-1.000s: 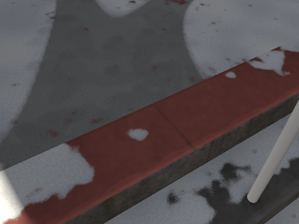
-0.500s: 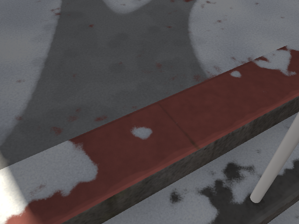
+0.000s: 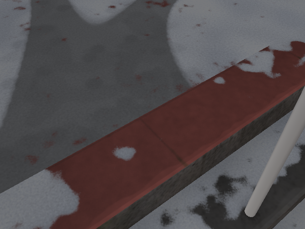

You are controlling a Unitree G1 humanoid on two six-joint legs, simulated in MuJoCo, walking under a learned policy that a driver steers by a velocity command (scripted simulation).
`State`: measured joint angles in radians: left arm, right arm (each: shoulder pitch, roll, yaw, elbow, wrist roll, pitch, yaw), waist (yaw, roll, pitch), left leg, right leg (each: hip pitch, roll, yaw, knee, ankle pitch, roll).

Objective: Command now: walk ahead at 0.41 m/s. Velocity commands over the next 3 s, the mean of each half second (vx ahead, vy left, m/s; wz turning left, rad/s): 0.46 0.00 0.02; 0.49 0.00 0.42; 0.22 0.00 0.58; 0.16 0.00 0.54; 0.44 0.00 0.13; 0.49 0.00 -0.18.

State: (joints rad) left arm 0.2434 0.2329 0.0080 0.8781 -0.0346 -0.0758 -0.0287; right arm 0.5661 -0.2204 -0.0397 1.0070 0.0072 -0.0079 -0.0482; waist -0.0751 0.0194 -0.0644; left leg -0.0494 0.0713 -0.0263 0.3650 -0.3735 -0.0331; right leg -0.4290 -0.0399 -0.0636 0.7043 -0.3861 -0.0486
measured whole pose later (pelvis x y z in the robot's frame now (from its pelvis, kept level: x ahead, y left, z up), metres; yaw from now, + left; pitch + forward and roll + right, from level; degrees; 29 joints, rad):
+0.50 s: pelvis +0.22 -0.02 +0.06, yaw +1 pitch +2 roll +2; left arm 0.46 0.12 -0.03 1.07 0.02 -0.07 0.01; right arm 0.02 -0.12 0.10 0.72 -0.02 -0.07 0.02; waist -0.02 0.00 -0.07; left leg -0.72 -0.06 0.15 1.19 -0.55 0.13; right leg -0.15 -0.03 0.01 0.80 -0.04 -0.08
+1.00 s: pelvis +0.49 -0.07 +0.17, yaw +16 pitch +7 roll -1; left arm -0.04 0.15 -0.05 0.66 -0.02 -0.13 -0.04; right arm 0.58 -0.10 0.01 0.94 -0.01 0.01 -0.03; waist -0.09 -0.02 -0.06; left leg -0.15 -0.02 -0.24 0.55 -0.34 0.03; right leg -0.37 -0.04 0.00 0.55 -0.11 0.00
